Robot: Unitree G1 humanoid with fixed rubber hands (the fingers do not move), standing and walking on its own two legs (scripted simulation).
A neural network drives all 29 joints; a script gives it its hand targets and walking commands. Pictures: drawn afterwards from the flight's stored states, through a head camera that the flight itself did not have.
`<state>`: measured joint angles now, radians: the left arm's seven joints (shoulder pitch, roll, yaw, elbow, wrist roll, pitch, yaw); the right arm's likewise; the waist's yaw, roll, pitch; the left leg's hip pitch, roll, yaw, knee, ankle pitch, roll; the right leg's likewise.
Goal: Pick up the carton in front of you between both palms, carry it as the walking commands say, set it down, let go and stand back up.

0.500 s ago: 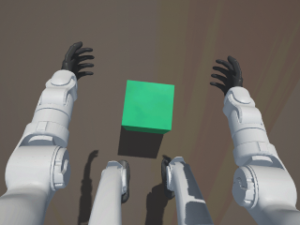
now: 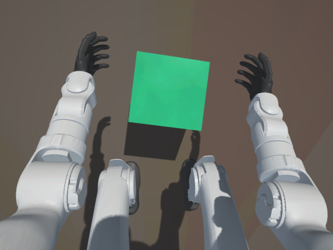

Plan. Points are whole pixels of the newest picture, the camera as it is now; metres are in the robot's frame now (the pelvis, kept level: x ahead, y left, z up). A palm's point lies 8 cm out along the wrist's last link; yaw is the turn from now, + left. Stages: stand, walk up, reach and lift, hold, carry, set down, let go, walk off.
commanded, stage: reach and lift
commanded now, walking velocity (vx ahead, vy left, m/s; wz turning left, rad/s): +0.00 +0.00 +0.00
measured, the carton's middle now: (166, 97) +0.46 -0.02 -0.40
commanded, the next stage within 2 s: none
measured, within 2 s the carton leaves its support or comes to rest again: leaves its support in 1.34 s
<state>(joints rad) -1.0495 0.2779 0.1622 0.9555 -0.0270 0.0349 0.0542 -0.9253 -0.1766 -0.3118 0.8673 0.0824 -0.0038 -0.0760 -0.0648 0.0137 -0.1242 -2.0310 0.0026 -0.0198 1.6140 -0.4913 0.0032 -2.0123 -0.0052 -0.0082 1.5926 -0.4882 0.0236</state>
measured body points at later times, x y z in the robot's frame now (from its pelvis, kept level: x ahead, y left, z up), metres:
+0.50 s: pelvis -0.05 -0.01 -0.15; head +0.32 +0.00 +0.10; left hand +0.50 +0.17 -0.34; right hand +0.46 -0.21 -0.34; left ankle +0.07 +0.12 -0.49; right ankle +0.08 -0.13 -0.49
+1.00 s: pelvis -0.04 +0.00 -0.15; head +0.32 +0.01 +0.11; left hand +0.50 +0.13 -0.34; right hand +0.47 -0.19 -0.33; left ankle +0.07 +0.12 -0.49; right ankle +0.08 -0.13 -0.49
